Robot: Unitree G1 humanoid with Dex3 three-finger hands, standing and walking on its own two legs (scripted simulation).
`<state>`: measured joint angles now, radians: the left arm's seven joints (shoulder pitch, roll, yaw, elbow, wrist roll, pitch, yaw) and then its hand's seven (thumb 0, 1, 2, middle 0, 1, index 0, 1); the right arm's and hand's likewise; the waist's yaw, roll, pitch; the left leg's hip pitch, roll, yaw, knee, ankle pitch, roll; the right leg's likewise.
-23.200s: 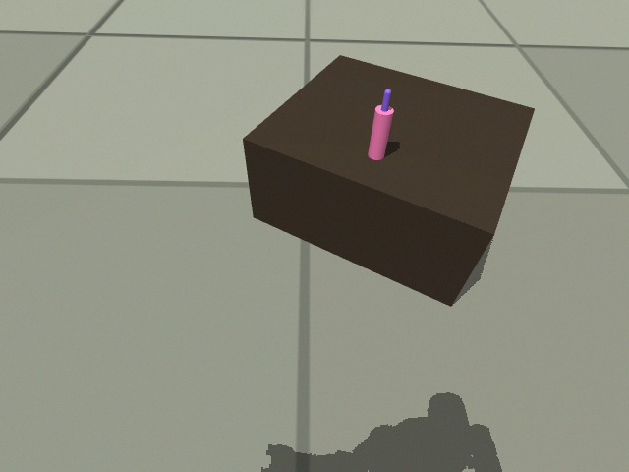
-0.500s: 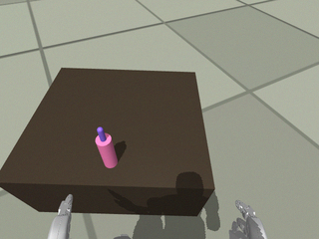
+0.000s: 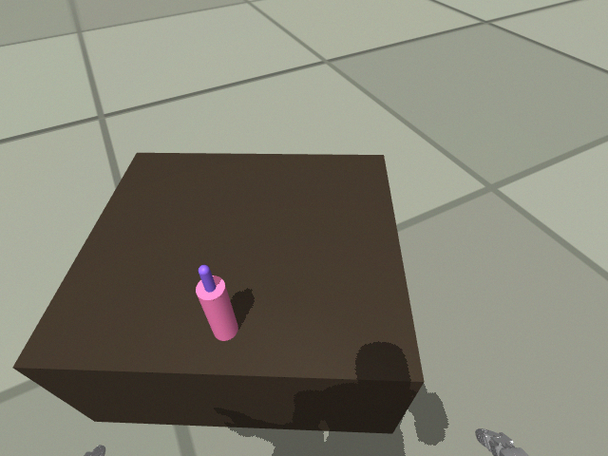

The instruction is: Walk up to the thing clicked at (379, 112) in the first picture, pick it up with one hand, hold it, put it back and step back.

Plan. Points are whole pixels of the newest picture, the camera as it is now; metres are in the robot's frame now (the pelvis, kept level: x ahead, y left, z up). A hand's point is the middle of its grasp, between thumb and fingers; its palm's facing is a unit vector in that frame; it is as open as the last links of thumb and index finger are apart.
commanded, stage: home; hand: left
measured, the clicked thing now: (215, 301) +0.46 +0.20 -0.20
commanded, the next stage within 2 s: stand in 1.04 s
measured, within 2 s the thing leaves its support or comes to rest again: neither
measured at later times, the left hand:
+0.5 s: hand out of the picture +0.03 +0.25 -0.12, palm faces -0.03 -0.93 -0.38, open 17.0 cm
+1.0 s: hand out of the picture +0.00 +0.26 -0.12, palm faces -0.03 -0.93 -0.38, open 17.0 cm
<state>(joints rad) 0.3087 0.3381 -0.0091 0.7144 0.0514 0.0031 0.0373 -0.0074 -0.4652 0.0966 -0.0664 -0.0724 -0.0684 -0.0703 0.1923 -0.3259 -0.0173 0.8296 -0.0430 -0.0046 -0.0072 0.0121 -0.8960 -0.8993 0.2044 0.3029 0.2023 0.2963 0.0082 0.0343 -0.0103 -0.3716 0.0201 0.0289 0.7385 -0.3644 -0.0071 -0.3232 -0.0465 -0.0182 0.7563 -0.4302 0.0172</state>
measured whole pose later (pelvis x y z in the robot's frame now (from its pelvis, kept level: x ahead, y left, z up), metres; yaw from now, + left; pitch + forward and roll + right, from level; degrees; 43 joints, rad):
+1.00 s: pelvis -0.03 +0.00 +0.03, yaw +1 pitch -4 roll +0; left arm 0.19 0.33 -0.02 1.15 0.02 0.00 0.01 0.00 -0.45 0.10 -0.07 -0.07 -0.07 -0.07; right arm 0.16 -0.35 0.00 1.14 -0.01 0.00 0.00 0.01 -0.90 -0.90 0.20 0.30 0.20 0.30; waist 0.00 0.03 0.05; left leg -0.17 0.01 0.02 0.37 -0.14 -0.01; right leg -0.12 -0.04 -0.04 0.39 -0.21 0.02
